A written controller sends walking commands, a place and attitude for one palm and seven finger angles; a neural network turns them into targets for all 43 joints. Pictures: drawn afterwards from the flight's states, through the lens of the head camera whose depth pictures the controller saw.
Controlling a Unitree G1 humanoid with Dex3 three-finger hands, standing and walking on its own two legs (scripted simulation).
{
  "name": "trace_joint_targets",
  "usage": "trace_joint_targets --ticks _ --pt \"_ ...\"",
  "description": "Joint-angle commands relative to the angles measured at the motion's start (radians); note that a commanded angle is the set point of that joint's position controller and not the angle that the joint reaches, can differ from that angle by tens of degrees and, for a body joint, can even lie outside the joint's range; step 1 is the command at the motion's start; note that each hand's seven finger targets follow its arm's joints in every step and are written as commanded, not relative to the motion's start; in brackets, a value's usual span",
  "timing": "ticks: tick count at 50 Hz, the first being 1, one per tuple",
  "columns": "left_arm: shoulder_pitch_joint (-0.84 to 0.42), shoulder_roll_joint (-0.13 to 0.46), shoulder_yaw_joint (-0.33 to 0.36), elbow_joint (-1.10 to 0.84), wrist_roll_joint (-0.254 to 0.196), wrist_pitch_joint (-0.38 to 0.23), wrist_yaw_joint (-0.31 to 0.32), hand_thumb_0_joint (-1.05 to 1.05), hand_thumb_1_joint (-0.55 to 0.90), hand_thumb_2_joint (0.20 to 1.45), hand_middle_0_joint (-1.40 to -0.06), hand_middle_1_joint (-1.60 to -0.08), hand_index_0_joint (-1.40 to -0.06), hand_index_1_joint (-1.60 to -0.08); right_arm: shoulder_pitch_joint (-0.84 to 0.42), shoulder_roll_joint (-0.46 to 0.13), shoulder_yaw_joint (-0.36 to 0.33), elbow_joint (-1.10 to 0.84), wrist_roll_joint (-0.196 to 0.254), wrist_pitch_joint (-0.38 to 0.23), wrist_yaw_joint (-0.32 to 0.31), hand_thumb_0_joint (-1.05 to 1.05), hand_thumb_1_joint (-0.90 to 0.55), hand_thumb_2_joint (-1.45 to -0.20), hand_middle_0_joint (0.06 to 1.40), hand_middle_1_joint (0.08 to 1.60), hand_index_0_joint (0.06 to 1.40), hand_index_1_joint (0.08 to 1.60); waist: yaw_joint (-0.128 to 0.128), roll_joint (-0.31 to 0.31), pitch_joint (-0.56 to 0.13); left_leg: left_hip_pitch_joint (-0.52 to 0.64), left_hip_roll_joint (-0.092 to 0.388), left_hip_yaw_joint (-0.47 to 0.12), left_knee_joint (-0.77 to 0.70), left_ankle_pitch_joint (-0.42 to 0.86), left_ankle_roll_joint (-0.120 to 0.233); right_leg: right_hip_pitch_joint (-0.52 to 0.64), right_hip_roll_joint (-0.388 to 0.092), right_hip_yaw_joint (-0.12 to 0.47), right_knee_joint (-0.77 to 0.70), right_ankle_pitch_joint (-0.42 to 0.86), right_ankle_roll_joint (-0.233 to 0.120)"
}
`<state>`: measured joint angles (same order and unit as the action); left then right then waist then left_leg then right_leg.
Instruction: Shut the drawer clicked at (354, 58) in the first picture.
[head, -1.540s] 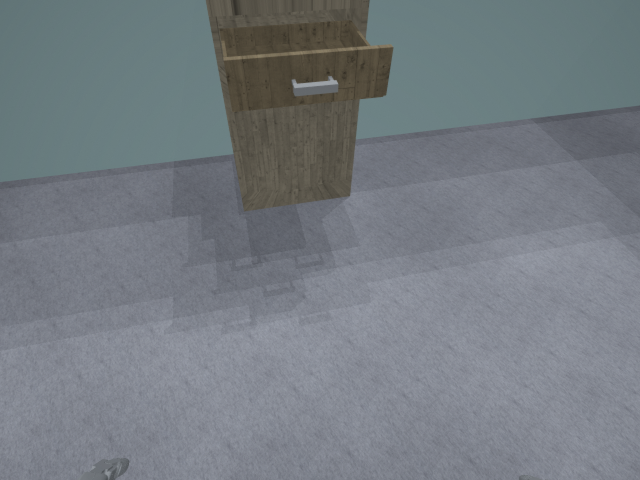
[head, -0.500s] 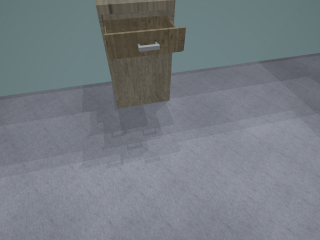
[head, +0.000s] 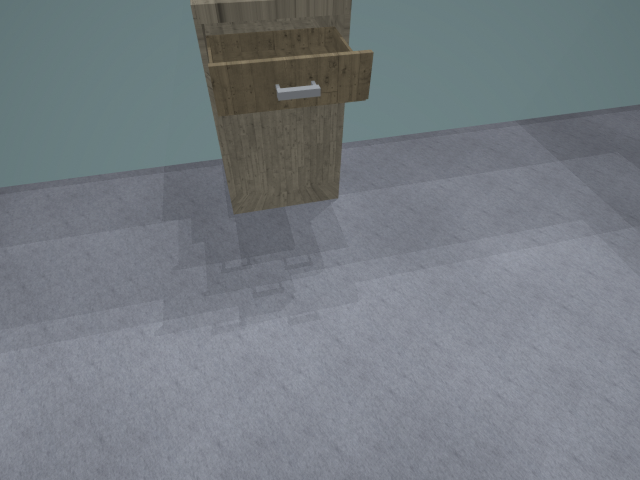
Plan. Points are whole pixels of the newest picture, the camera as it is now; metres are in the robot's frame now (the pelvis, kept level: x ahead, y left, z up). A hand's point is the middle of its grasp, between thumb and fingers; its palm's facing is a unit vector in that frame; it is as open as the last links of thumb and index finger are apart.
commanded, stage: walk to a spot facing it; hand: left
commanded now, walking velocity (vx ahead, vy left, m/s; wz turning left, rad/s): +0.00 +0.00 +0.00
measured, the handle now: (297, 89) +1.08 +0.13 -0.04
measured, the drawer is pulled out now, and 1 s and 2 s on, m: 0.30 0.30 0.30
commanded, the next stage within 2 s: turn to face it in 1.60 s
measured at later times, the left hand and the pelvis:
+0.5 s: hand out of the picture +0.11 +0.16 -0.18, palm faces -0.16 -0.96 -0.22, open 7.4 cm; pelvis +0.07 -0.03 -0.03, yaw -11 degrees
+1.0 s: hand (243, 401) +0.28 +0.15 -0.21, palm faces -0.25 -0.96 -0.15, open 7.3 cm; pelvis +0.28 -0.03 -0.03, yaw -22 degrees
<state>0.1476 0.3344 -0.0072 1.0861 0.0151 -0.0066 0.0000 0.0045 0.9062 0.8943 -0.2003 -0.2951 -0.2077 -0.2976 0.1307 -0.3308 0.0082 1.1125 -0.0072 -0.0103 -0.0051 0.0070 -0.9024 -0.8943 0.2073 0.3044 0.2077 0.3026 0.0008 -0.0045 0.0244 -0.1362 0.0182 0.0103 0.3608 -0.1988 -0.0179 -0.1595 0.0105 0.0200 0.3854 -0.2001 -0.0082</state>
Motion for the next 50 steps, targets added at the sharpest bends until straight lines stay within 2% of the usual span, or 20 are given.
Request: trace_joint_targets --ticks 1,6,11,15,16,20,22,23,24,25,26,28,33,38,43,46,47,48,49,50 --pt "-0.037 0.204 0.039 -0.063 -0.005 -0.023 0.012 0.000 0.900 0.900 -0.200 -0.300 -0.200 -0.300 -0.044 -0.204 -0.038 -0.059 0.000 -0.026 -0.009 0.000 -0.900 -0.900 0.200 0.300 0.200 0.300 -0.001 0.010 -0.055 0.020 0.106 -0.094 -0.052 0.118 0.042 0.004 -0.122 0.111 -0.065 0.143 -0.025" --pt "-0.009 0.140 0.028 -0.048 -0.005 -0.015 0.014 0.000 0.900 0.900 -0.200 -0.300 -0.200 -0.300 -0.019 -0.139 -0.026 -0.047 -0.005 -0.019 -0.008 0.000 -0.900 -0.900 0.200 0.300 0.200 0.300 -0.003 -0.006 -0.066 0.036 0.107 -0.074 -0.044 0.084 0.032 0.002 -0.119 0.115 -0.069 0.109 -0.018" --pt "0.061 0.102 0.040 -0.075 0.006 0.023 -0.008 0.000 0.900 0.900 -0.200 -0.300 -0.200 -0.300 0.061 -0.110 -0.040 -0.061 -0.017 0.006 -0.003 0.000 -0.900 -0.900 0.200 0.300 0.200 0.300 -0.003 -0.001 0.076 -0.041 0.109 -0.050 -0.018 -0.363 0.041 -0.181 -0.062 0.165 -0.043 -0.341 -0.041" --pt "0.054 0.039 0.057 -0.144 0.005 0.014 -0.026 0.000 0.900 0.900 -0.200 -0.300 -0.200 -0.300 0.145 -0.179 -0.083 -0.087 -0.013 -0.010 -0.010 0.000 -0.900 -0.900 0.200 0.300 0.200 0.300 -0.037 0.188 0.122 0.046 0.313 -0.253 -0.168 -0.503 0.156 -0.393 0.038 -0.001 0.332 -0.246 -0.019" --pt "0.012 0.028 0.062 -0.171 0.006 0.011 -0.030 0.000 0.900 0.900 -0.200 -0.300 -0.200 -0.300 0.167 -0.175 -0.091 -0.092 -0.012 -0.022 -0.011 0.000 -0.900 -0.900 0.200 0.300 0.200 0.300 -0.052 0.198 0.123 0.092 0.378 -0.276 -0.205 -0.408 0.201 -0.469 -0.009 -0.022 0.464 -0.278 -0.007" --pt "0.029 -0.019 0.072 -0.194 0.006 -0.005 -0.045 0.000 0.900 0.900 -0.200 -0.300 -0.200 -0.300 0.146 -0.119 -0.090 -0.107 -0.019 -0.044 -0.013 0.000 -0.900 -0.900 0.200 0.300 0.200 0.300 -0.016 0.125 0.086 0.093 0.366 -0.086 -0.109 -0.069 0.174 -0.396 -0.098 -0.037 0.409 -0.271 -0.001" --pt "0.177 -0.045 0.077 -0.147 0.005 -0.010 -0.050 0.000 0.900 0.900 -0.200 -0.300 -0.200 -0.300 0.093 -0.114 -0.089 -0.117 -0.020 -0.043 -0.012 0.000 -0.900 -0.900 0.200 0.300 0.200 0.300 0.056 0.116 0.023 -0.020 0.297 0.058 0.052 -0.040 0.113 -0.132 -0.062 -0.104 0.245 -0.141 -0.008" --pt "0.310 -0.017 0.084 -0.100 0.010 -0.015 -0.045 0.000 0.900 0.900 -0.200 -0.300 -0.200 -0.300 0.081 -0.096 -0.087 -0.118 -0.017 -0.040 -0.007 0.000 -0.900 -0.900 0.200 0.300 0.200 0.300 0.116 0.012 -0.034 -0.105 0.228 0.128 0.258 -0.015 0.077 0.051 -0.005 -0.135 0.155 -0.050 -0.020" --pt "0.447 0.081 0.108 -0.062 0.018 -0.031 -0.029 0.000 0.900 0.900 -0.200 -0.300 -0.200 -0.300 0.076 -0.037 -0.073 -0.148 -0.003 -0.041 0.003 0.000 -0.900 -0.900 0.200 0.300 0.200 0.300 0.169 -0.261 -0.068 -0.332 0.126 0.208 0.577 -0.171 0.025 0.221 -0.170 0.149 -0.005 -0.193 -0.082" --pt "0.504 0.158 0.119 -0.051 0.004 -0.042 -0.013 0.000 0.900 0.900 -0.200 -0.300 -0.200 -0.300 0.033 0.017 -0.059 -0.203 -0.005 -0.047 0.010 0.000 -0.900 -0.900 0.200 0.300 0.200 0.300 0.161 -0.412 -0.040 -0.552 0.024 0.147 0.830 -0.397 -0.001 0.242 -0.373 0.594 -0.180 -0.172 -0.170" --pt "0.481 0.143 0.121 -0.062 -0.005 -0.044 0.003 0.000 0.900 0.900 -0.200 -0.300 -0.200 -0.300 0.015 -0.011 -0.067 -0.208 -0.008 -0.050 0.009 0.000 -0.900 -0.900 0.200 0.300 0.200 0.300 0.143 -0.267 -0.045 -0.595 0.063 0.034 0.895 -0.340 0.015 0.270 -0.385 0.612 -0.186 -0.155 -0.220" --pt "0.356 0.079 0.106 -0.092 -0.001 -0.047 0.008 0.000 0.900 0.900 -0.200 -0.300 -0.200 -0.300 -0.010 0.010 -0.072 -0.189 -0.009 -0.052 0.013 0.000 -0.900 -0.900 0.200 0.300 0.200 0.300 0.091 -0.093 0.017 -0.572 0.121 0.009 0.906 -0.201 0.013 0.109 -0.342 0.520 -0.175 -0.221 -0.228" --pt "0.290 0.006 0.082 -0.087 0.010 -0.067 0.010 0.000 0.900 0.900 -0.200 -0.300 -0.200 -0.300 0.074 0.066 -0.075 -0.154 -0.017 -0.024 0.020 0.000 -0.900 -0.900 0.200 0.300 0.200 0.300 0.003 -0.052 0.049 -0.476 0.121 0.035 0.756 -0.054 -0.024 -0.038 -0.238 0.255 -0.188 0.018 -0.181" --pt "0.342 -0.011 0.078 -0.056 0.010 -0.078 0.017 0.000 0.900 0.900 -0.200 -0.300 -0.200 -0.300 -0.014 0.086 -0.074 -0.206 -0.013 -0.030 0.031 0.000 -0.900 -0.900 0.200 0.300 0.200 0.300 0.027 -0.088 0.055 -0.540 0.114 0.046 0.593 0.015 -0.032 0.060 -0.218 0.212 -0.182 0.120 -0.185" --pt "0.326 -0.001 0.084 -0.052 0.015 -0.067 0.022 0.000 0.900 0.900 -0.200 -0.300 -0.200 -0.300 -0.068 0.101 -0.068 -0.243 -0.006 -0.049 0.035 0.000 -0.900 -0.900 0.200 0.300 0.200 0.300 0.044 -0.126 0.063 -0.364 0.070 0.079 0.346 -0.019 -0.006 0.049 -0.213 0.188 -0.129 0.197 -0.157" --pt "0.283 -0.002 0.093 -0.061 0.005 -0.066 0.020 0.000 0.900 0.900 -0.200 -0.300 -0.200 -0.300 0.152 0.055 -0.081 -0.175 -0.013 -0.065 0.014 0.000 -0.900 -0.900 0.200 0.300 0.200 0.300 -0.058 -0.074 -0.013 -0.016 0.016 0.097 0.169 0.030 0.021 -0.035 -0.134 0.128 0.125 0.352 -0.115" --pt "0.300 -0.042 0.092 -0.067 -0.002 -0.065 0.014 0.000 0.900 0.900 -0.200 -0.300 -0.200 -0.300 0.302 -0.022 -0.101 -0.134 -0.021 -0.071 0.000 0.000 -0.900 -0.900 0.200 0.300 0.200 0.300 -0.109 0.051 -0.108 0.224 0.132 -0.034 0.131 -0.005 0.050 -0.166 -0.081 0.095 0.357 0.240 -0.086" --pt "0.359 -0.104 0.085 -0.083 -0.010 -0.058 0.003 0.000 0.900 0.900 -0.200 -0.300 -0.200 -0.300 0.417 -0.148 -0.129 -0.115 -0.030 -0.072 -0.006 0.000 -0.900 -0.900 0.200 0.300 0.200 0.300 -0.110 0.382 -0.205 0.381 0.430 -0.433 -0.002 -0.077 0.126 -0.382 0.054 -0.033 0.708 -0.316 -0.033" --pt "0.304 -0.079 0.087 -0.104 -0.001 -0.058 0.007 0.000 0.900 0.900 -0.200 -0.300 -0.200 -0.300 0.413 -0.129 -0.117 -0.118 -0.021 -0.058 -0.009 0.000 -0.900 -0.900 0.200 0.300 0.200 0.300 -0.108 0.321 -0.165 0.280 0.482 -0.565 -0.135 -0.202 0.158 -0.446 0.034 0.034 0.869 -0.363 -0.044" --pt "0.255 -0.067 0.092 -0.107 0.005 -0.054 0.005 0.000 0.900 0.900 -0.200 -0.300 -0.200 -0.300 0.315 -0.068 -0.104 -0.133 -0.022 -0.055 -0.009 0.000 -0.900 -0.900 0.200 0.300 0.200 0.300 -0.077 0.194 -0.051 0.135 0.456 -0.472 -0.178 -0.347 0.159 -0.475 -0.027 0.045 0.932 -0.278 -0.047"
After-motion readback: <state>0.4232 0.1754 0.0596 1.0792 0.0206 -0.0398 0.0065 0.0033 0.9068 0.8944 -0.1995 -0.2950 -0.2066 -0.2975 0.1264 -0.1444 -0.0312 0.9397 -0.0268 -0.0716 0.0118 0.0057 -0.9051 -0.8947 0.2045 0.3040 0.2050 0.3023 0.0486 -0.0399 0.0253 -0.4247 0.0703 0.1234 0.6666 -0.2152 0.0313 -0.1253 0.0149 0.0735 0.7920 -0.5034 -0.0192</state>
